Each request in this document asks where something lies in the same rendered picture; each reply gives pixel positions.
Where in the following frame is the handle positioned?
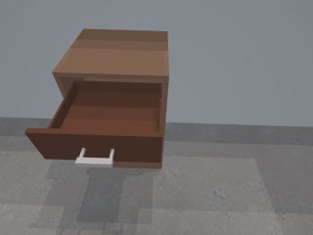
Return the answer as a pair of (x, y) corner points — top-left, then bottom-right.
(75, 148), (114, 167)

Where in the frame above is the drawer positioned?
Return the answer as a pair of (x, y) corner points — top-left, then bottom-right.
(25, 80), (162, 164)

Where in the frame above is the cabinet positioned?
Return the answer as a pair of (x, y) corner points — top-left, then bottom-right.
(52, 28), (169, 169)

